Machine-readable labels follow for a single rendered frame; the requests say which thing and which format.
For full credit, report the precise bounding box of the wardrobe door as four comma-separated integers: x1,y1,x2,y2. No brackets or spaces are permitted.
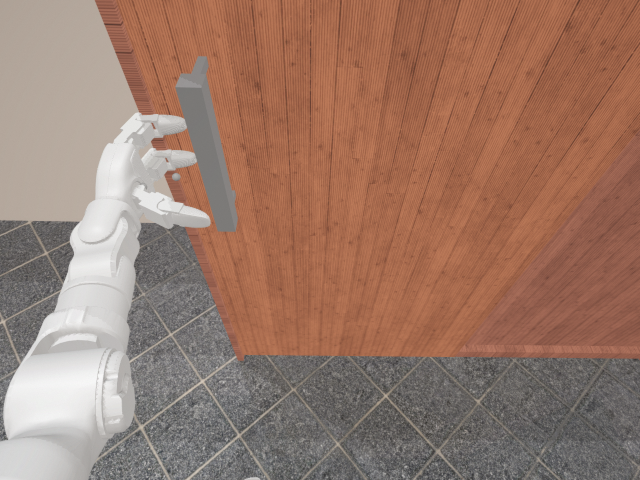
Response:
116,0,640,357
465,130,640,346

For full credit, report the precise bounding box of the robot left forearm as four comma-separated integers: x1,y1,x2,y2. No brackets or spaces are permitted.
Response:
3,198,141,439

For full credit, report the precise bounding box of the left robot upper arm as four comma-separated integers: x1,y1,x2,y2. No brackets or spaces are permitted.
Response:
0,347,135,480

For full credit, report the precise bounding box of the robot left hand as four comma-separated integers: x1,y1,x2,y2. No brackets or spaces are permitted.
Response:
95,112,211,229

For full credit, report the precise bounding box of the handle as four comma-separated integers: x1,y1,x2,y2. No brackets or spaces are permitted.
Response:
175,56,238,232

